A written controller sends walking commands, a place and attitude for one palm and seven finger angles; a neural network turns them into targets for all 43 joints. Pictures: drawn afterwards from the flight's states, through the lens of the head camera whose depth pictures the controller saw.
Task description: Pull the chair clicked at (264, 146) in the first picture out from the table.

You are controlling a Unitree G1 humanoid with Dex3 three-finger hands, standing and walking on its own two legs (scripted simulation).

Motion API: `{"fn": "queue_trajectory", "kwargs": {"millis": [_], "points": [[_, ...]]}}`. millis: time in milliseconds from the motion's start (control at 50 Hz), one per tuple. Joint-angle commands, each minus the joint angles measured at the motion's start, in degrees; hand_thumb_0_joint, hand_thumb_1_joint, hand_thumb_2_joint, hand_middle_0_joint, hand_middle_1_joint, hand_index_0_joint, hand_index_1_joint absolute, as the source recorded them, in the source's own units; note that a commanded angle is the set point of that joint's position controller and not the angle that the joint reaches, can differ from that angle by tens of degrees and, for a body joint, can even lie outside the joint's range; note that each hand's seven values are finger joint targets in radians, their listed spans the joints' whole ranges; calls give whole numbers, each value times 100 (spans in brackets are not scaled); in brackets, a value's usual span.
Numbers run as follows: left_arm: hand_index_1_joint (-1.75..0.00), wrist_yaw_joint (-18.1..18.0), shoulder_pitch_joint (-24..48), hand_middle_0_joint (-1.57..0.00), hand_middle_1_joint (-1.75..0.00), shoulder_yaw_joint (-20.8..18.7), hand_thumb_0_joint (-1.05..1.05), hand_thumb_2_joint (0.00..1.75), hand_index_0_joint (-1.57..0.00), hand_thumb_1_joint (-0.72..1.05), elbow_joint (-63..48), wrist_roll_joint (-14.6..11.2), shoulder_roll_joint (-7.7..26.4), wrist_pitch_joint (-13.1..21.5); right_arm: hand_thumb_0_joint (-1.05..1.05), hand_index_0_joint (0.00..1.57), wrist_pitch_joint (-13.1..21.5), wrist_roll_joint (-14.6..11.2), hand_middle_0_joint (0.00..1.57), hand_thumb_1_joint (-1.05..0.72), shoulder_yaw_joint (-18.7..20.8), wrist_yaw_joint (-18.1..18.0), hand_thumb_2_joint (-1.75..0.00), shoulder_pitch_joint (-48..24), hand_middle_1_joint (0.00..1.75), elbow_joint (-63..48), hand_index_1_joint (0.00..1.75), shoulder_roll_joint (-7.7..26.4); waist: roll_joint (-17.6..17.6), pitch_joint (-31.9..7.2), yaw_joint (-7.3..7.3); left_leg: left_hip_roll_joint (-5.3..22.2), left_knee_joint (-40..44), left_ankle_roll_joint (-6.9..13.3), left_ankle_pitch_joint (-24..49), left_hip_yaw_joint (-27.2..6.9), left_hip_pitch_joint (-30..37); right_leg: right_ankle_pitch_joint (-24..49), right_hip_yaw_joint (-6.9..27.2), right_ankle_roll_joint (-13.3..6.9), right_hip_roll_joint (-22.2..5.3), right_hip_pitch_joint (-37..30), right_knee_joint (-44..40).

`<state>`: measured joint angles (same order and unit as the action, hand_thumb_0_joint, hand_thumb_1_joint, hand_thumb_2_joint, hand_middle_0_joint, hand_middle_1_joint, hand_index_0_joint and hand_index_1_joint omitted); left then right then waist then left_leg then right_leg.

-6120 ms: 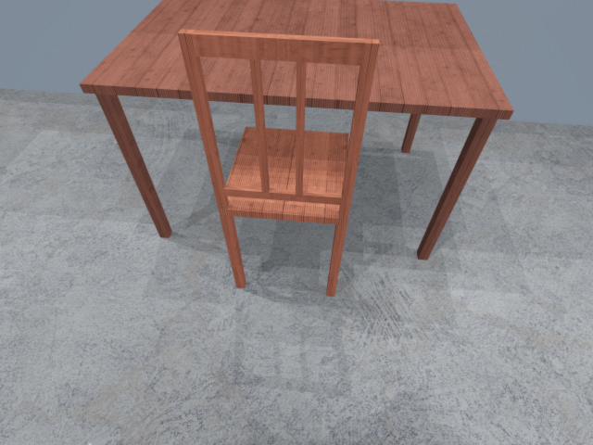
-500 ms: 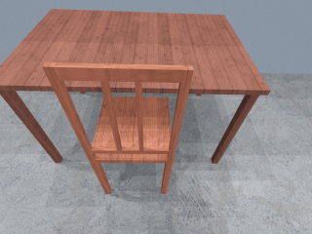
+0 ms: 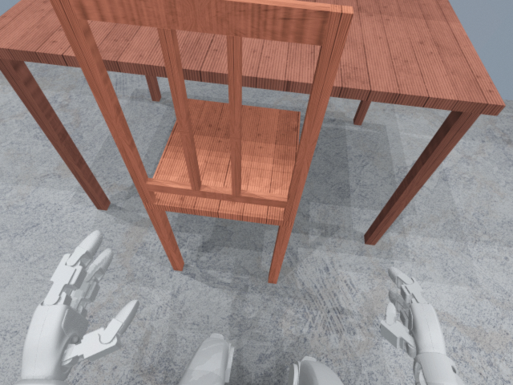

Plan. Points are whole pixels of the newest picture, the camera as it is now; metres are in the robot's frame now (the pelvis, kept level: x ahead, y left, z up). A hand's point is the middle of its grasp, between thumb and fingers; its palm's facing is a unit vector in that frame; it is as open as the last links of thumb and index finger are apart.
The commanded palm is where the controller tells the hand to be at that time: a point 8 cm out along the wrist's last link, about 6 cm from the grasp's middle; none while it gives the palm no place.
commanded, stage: raise the hand toward the chair's back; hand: left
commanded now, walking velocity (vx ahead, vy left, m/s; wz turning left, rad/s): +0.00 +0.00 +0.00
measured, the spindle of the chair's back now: (185, 127) +0.52 +0.20 +0.07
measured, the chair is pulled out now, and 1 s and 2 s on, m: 0.00 0.00 0.00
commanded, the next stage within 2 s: aim the fingers beside a spindle in 1.54 s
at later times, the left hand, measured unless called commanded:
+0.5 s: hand (122, 280) +0.23 +0.22 +0.05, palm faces +0.01 -1.00 -0.04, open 14.7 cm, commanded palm +0.21 +0.27 +0.06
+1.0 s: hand (102, 256) +0.26 +0.25 +0.07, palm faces +0.01 -1.00 -0.05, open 16.9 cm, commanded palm +0.24 +0.30 +0.08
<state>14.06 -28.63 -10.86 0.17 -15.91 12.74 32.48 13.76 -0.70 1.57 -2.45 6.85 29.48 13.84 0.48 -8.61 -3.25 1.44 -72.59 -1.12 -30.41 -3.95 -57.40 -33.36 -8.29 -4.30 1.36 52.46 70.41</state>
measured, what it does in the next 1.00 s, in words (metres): shifts its weight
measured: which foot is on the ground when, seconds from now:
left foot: down 0.00-1.00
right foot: down 0.00-1.00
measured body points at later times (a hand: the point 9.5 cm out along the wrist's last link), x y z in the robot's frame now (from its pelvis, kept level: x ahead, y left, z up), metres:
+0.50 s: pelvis +0.01 +0.02 +0.02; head +0.09 +0.03 +0.46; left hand +0.23 +0.27 +0.06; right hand +0.16 -0.24 -0.07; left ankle +0.05 +0.13 -0.63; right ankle +0.02 -0.08 -0.63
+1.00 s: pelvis +0.02 +0.05 +0.03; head +0.09 +0.07 +0.47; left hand +0.25 +0.30 +0.07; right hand +0.19 -0.19 -0.05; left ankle +0.05 +0.13 -0.63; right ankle +0.02 -0.08 -0.63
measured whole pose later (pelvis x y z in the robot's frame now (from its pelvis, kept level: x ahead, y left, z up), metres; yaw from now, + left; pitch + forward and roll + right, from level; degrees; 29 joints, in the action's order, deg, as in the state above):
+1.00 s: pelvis +0.02 +0.05 +0.03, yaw -1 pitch +16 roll -4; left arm 14.8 -17.7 -11.6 2.6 -15.9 15.2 22.0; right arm 10.1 -1.5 -1.7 -2.7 12.8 30.4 13.1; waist -1.6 -8.0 0.0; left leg 0.1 -65.8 2.7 -28.8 -0.8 -52.6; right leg -29.8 -5.1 0.0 0.1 47.5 61.8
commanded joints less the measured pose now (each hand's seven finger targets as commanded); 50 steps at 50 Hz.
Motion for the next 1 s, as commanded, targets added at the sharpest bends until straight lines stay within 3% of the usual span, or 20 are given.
{"fn": "queue_trajectory", "kwargs": {"millis": [0,40,80,100,120,160,200,240,300,320,360,420,540,620,740,780,940,980], "points": [[-19,731,1157,-13,-19,-70,0,61,-13,22,-814,-194,813,43,0,20,330,-109,20,-90,181,-158,-90,225,30,-424,30,713,-236,-989,658,-100,561,343,786,234,389,459,1393,356,-119,-601,-1802],[-19,877,989,-13,-19,-384,0,59,-13,18,-700,-327,961,-457,0,20,295,-169,20,-90,185,-208,-90,172,30,-479,30,696,-18,-1339,470,-125,629,355,937,257,386,595,1538,437,-221,-1125,-1948],[-18,813,789,-12,-18,-781,0,57,-12,13,-772,-438,1081,-825,0,20,227,-182,20,-90,178,-199,-90,133,30,-536,30,617,-43,-1726,262,-136,755,339,1292,235,517,1223,1515,488,-294,-1609,-1892],[-18,701,668,-12,-18,-966,0,56,-12,11,-861,-456,1130,-900,0,20,197,-181,20,-90,203,-193,-90,76,30,-529,30,557,-30,-1837,174,-132,833,318,1447,224,606,1576,1504,518,-334,-1802,-1868],[-17,586,591,-12,-17,-954,0,55,-12,8,-922,-478,992,-922,0,20,188,-166,20,-90,208,-185,-90,66,30,-530,30,494,132,-1839,180,-126,883,307,1557,210,635,1988,1483,576,-360,-1909,-1828],[-16,336,388,-11,-16,-1031,0,53,-11,4,-906,-421,957,-825,0,20,180,-139,20,-90,224,-154,-90,15,30,-467,30,415,75,-1763,73,-121,1019,273,1715,190,716,2288,1326,542,-323,-1937,-1701],[-16,177,361,-11,-16,-775,0,51,-11,-1,-1010,-309,745,-619,0,20,180,-106,20,-90,243,-110,-90,94,30,-408,30,399,-5,-1580,164,-121,1166,271,1789,199,881,2323,1086,489,-266,-1680,-1622],[-15,102,347,-10,-15,-569,0,49,-10,-6,-782,-197,613,-446,0,20,178,-88,20,-90,264,-91,-90,137,30,-364,30,460,179,-1251,292,-115,1211,283,1629,191,869,1945,954,469,-212,-1298,-1624],[-14,160,564,-10,-14,-467,0,46,-10,-13,-581,-145,659,-248,0,20,187,-96,20,-90,282,-105,-90,209,30,-379,30,569,167,-1007,379,-119,1238,304,1289,211,796,1204,928,408,-172,-951,-1682],[-14,171,609,-10,-14,-442,0,45,-10,-15,-642,-145,683,-186,0,20,206,-94,20,-90,278,-111,-90,219,30,-410,30,609,-3,-1031,361,-126,1277,310,1224,217,862,1044,902,375,-163,-870,-1679],[-13,146,732,-9,-13,-541,0,43,-9,-20,-765,-175,824,-121,0,20,232,-102,20,-90,279,-131,-90,217,30,-446,30,643,-25,-1141,329,-127,1332,324,1178,208,944,910,853,348,-139,-857,-1673],[-12,73,708,-8,-12,-489,0,40,-8,-27,-1058,-201,781,-51,0,20,243,-90,20,-90,263,-135,-90,290,30,-511,30,656,-363,-1362,285,-129,1467,318,1339,194,1286,1140,684,304,-105,-867,-1577],[-9,-60,772,-7,-9,-368,0,34,-7,-41,-1072,-91,767,-241,0,20,134,-75,20,-90,229,-109,-90,339,30,-560,30,713,-550,-1257,358,-93,1629,267,1458,100,1594,1292,466,282,-52,-695,-1524],[-8,-44,837,-6,-8,-371,0,30,-6,-50,-1027,-72,776,-426,0,20,36,-82,20,-90,199,-91,-90,379,30,-656,30,738,-444,-1270,379,-84,1692,248,1546,60,1702,1400,415,284,-28,-774,-1566],[-8,-22,1166,-6,-8,-338,0,30,-6,-50,-1066,-38,812,-522,0,20,-42,-69,20,-90,130,-86,-90,442,30,-738,30,779,-485,-1185,457,-45,1761,200,1544,-51,1864,1340,347,271,-3,-633,-1571],[-8,-18,1264,-6,-8,-391,0,30,-6,-50,-1096,-27,882,-531,0,20,-48,-61,20,-90,107,-78,-90,447,30,-746,30,782,-640,-1227,417,-44,1798,176,1631,-88,1948,1355,340,251,-9,-643,-1550],[-8,73,1472,-6,-8,-496,0,30,-6,-50,-1012,-92,972,-642,0,20,-67,-86,20,-90,98,-87,-90,504,30,-731,30,820,-530,-1328,410,-23,1905,115,1795,-148,2142,1417,313,254,4,-731,-1610],[-8,48,1486,-6,-8,-532,0,30,-6,-50,-995,-74,996,-652,0,20,-70,-85,20,-90,91,-79,-90,510,30,-706,30,824,-681,-1372,375,-10,1940,82,1944,-172,2234,1434,296,247,2,-720,-1591]]}}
